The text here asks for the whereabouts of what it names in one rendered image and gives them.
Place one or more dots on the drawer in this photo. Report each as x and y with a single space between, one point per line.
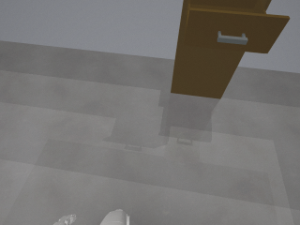
232 18

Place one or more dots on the cabinet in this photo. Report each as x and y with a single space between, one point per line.
203 72

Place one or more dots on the left robot thigh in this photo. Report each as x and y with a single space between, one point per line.
117 217

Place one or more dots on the robot left hand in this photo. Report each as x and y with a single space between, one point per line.
66 220

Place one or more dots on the handle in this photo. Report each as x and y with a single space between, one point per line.
243 40

